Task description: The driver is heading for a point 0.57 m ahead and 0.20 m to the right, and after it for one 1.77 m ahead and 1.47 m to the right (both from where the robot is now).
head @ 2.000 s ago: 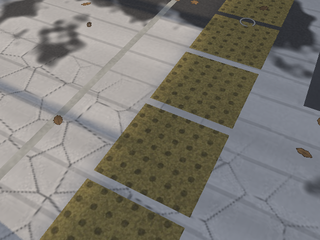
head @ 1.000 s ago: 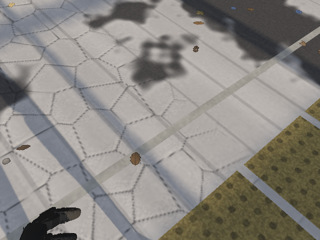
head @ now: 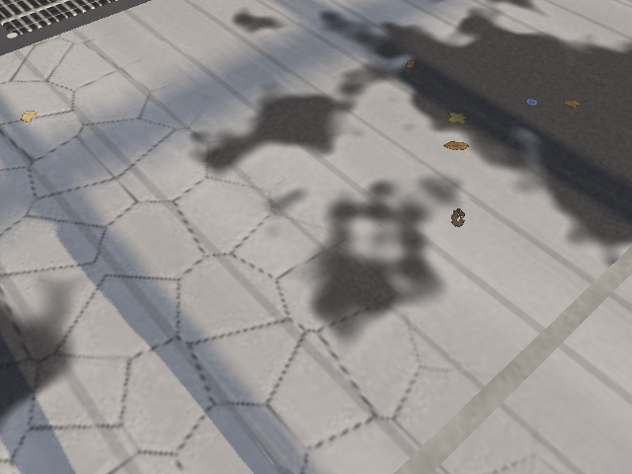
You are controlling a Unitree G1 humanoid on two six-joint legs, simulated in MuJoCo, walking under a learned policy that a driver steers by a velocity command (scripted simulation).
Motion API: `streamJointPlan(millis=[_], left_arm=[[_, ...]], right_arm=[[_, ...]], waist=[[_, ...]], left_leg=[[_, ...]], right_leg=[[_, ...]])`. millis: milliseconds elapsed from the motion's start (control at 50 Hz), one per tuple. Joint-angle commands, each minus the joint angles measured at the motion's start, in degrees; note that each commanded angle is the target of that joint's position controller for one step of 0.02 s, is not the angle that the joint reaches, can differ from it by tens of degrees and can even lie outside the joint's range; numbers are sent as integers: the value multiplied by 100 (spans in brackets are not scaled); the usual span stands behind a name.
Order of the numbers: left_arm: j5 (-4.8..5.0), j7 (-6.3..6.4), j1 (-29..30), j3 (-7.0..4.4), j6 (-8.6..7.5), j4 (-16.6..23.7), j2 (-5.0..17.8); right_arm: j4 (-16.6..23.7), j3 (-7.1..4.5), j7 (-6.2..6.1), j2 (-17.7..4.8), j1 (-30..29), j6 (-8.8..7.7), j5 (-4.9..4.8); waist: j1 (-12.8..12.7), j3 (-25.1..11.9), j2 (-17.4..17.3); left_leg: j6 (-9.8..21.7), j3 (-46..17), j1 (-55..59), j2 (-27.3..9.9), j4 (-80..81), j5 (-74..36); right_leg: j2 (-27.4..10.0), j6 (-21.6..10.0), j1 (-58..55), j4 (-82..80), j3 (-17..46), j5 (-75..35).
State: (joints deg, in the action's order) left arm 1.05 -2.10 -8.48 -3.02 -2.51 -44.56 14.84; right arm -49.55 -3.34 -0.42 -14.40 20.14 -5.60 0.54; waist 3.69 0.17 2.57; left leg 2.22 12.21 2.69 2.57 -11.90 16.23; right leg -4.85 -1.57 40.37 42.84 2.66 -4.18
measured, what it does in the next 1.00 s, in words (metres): walks ahead, turning right: right foot, then left foot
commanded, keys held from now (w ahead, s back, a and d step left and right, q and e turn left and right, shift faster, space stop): w+e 0.40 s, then e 0.60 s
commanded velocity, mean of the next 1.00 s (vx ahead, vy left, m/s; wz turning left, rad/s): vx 0.31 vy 0.00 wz -0.57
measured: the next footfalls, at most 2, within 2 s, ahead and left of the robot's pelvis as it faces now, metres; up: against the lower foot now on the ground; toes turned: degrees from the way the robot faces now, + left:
right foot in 0.16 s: +0.25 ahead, -0.12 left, +0.00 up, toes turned -8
left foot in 0.62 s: +0.55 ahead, -0.01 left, +0.00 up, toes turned -27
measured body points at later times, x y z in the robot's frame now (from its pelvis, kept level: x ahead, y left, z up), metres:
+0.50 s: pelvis +0.27 -0.05 +0.00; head +0.31 -0.08 +0.45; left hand +0.42 +0.20 -0.10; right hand +0.42 -0.35 -0.08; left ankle +0.50 +0.08 -0.69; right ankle +0.21 -0.12 -0.74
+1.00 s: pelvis +0.40 -0.06 +0.00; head +0.42 -0.10 +0.44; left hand +0.69 +0.06 -0.09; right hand +0.36 -0.38 -0.11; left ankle +0.52 +0.01 -0.74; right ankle +0.35 -0.18 -0.71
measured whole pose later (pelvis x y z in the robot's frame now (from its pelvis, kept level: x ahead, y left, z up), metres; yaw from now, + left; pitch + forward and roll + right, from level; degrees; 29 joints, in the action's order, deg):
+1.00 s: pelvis +0.40 -0.06 +0.00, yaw -36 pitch +1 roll +1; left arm 0.8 0.2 -10.1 -4.0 4.0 -34.5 17.0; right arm -42.1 -3.9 -1.0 -16.7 6.9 0.0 0.1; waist 1.3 3.4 0.1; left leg 0.5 9.2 -17.7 -3.6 -24.8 8.1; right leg -3.2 1.5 25.7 45.0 -0.5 19.1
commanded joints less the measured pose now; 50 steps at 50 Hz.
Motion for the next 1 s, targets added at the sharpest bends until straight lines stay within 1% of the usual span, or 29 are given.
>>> streamJointPlan(millis=[20,60,100,120,140,160,180,200,220,240,260,280,340,380,440,520,580,600,620,640,660,680,700,740,760,800,860,960,1000], left_arm=[[10,-136,888,15,-92,747,161],[28,-214,961,-6,-91,915,198],[33,-234,635,-104,-56,966,376],[50,-219,106,-207,-39,884,563],[50,-155,-780,-382,-34,685,877],[18,-12,-1616,-575,27,509,1384],[40,34,-1291,-629,-5,680,1879],[-23,31,-1530,-486,-45,707,1408],[-61,29,-1377,-401,-99,677,1089],[-20,7,-986,-348,-139,702,924],[-14,16,-616,-284,-157,790,703],[-62,37,-425,-252,-160,889,646],[-40,110,-460,-302,-195,878,825],[-27,187,-611,-341,-177,821,969],[14,268,-807,-357,-73,735,1015],[51,349,-1124,-370,108,624,1017],[36,423,-782,-358,182,789,927],[27,421,-622,-319,172,893,794],[-76,416,-609,-198,143,1086,453],[-42,380,-1882,-119,113,1030,231],[13,345,-2201,-219,149,847,919],[60,360,-1543,-326,254,865,1225],[48,399,-1126,-350,369,939,1221],[40,423,-962,-343,551,1035,998],[35,426,-1025,-304,587,1045,810],[5,432,-973,-253,580,1102,613],[-44,379,-654,-215,560,1230,583],[-29,233,-361,-251,597,1370,713],[-32,178,-397,-282,602,1396,718]], right_arm=[[188,-221,-58,-941,99,46,-62],[181,-240,-79,-1034,45,138,-89],[242,-288,-135,-1223,-76,211,-115],[268,-309,-163,-1305,-147,254,-118],[308,-304,-181,-1329,-280,274,-153],[434,-235,-188,-1174,-232,207,-84],[728,31,-66,-312,269,5,20],[838,-50,58,-808,-279,-276,-140],[1034,-85,99,-939,-801,-363,-335],[1064,-58,65,-846,-868,-379,-259],[997,-106,12,-906,-867,-332,-98],[987,-140,14,-921,-729,-248,-39],[1056,-120,-4,-731,-699,-63,49],[1201,-66,-26,-604,-1119,-25,67],[1356,4,3,-456,-1802,-52,64],[1497,-61,89,-626,-2144,-86,-27],[1427,-177,116,-840,-1727,-148,-2],[1375,-218,87,-945,-1372,-186,70],[1373,-284,28,-1304,-776,-187,200],[1340,-275,30,-1395,-603,-84,289],[1363,-275,39,-1170,-703,21,62],[1507,-168,-11,-763,-950,110,24],[1520,-93,-39,-606,-1202,214,40],[1481,-76,-64,-668,-1548,325,82],[1447,-106,-71,-736,-1600,330,115],[1371,-149,-81,-804,-1590,321,115],[1290,-210,-108,-936,-1603,368,50],[1172,-288,-73,-1159,-1616,481,-48],[1108,-309,-60,-1218,-1612,512,-125]], waist=[[125,573,-436],[27,509,-519],[-255,119,-804],[-570,-196,-907],[-1075,-653,-810],[-1404,-1158,-194],[-661,-1717,1288],[-1106,-2269,538],[-1085,-1469,265],[-729,-796,-317],[-517,-578,-387],[-335,-422,-271],[-197,-260,-215],[-309,-121,-123],[-565,-40,119],[-706,-304,370],[-377,-465,540],[-164,-699,453],[9,-1490,-265],[-512,-2325,-1891],[-507,-2453,-1661],[-285,-1719,-1133],[-286,-1238,-764],[-478,-530,-884],[-519,-407,-1015],[-494,-474,-1106],[-402,-747,-1005],[-322,-637,-1137],[-403,-611,-1116]], left_leg=[[633,-363,270,-1879,143,-2836],[547,-193,464,-1926,-246,-3798],[434,-37,518,-1904,-1026,-5762],[378,13,421,-1859,-1794,-6451],[220,110,-76,-1660,-2973,-6225],[-24,84,-1533,-1363,-4750,-4171],[-408,-559,-4188,9,-7050,1388],[-232,-1922,-4770,-133,-7384,1480],[-94,-1905,-5009,-401,-7095,1032],[-69,-1834,-4820,-652,-6438,627],[-112,-1789,-4454,-847,-5922,438],[-169,-1796,-4082,-934,-5696,300],[-452,-1616,-3806,-916,-4972,-3],[-601,-1515,-3845,-816,-4210,-602],[-611,-1393,-3400,-439,-2777,-1686],[-532,-1504,-2969,-34,-1911,-1924],[-267,-1641,-2509,-51,-1335,-1758],[-78,-1652,-1798,-289,-1010,-2460],[348,-2548,-285,-1445,-1361,-4258],[1530,-4476,1345,-2991,-1553,-5736],[1678,-5016,1115,-3134,-1392,-4080],[1401,-4129,559,-2663,-1237,-3118],[1164,-3475,-99,-2287,-1065,-2460],[1004,-2643,-1409,-1789,-653,-1919],[980,-2270,-1757,-1617,-478,-1874],[1116,-1951,-1722,-1667,-379,-2222],[1243,-1748,-1446,-1934,-376,-2322],[1096,-1401,-1466,-2069,-384,-1518],[914,-1299,-1373,-2102,-623,-1345]], right_leg=[[-14,-137,527,-393,-295,243],[147,-290,270,-555,-580,762],[543,-512,-556,-524,-961,1344],[768,-661,-1269,-553,-1059,1563],[968,-884,-2598,-1024,-994,1211],[256,-1223,-4372,-1261,253,1087],[-1309,-2441,-6321,-1881,3732,1575],[-1475,-2422,-6471,-2532,4446,1947],[-1257,-2098,-5865,-2546,3482,1628],[-967,-1856,-4855,-2583,2716,993],[-740,-1692,-4176,-2641,2208,476],[-581,-1659,-3638,-2776,1963,150],[-388,-1685,-2869,-2982,1559,-497],[-200,-1567,-2599,-2994,1274,-537],[187,-1176,-2361,-2642,930,-751],[105,-878,-2786,-1976,1445,-638],[87,-633,-3192,-1191,1977,-529],[365,-417,-3041,-575,1847,-458],[756,-128,-2293,936,1387,1019],[1477,191,-817,2448,964,4882],[899,350,-423,3273,956,4453],[701,511,-133,3543,721,3936],[548,589,-91,3438,503,3554],[358,625,-527,3052,268,3172],[376,614,-791,2774,90,3019],[336,610,-930,2257,-64,2885],[135,544,-1146,1487,-88,2524],[164,308,-1753,367,-384,2326],[248,132,-2057,-358,-520,2158]])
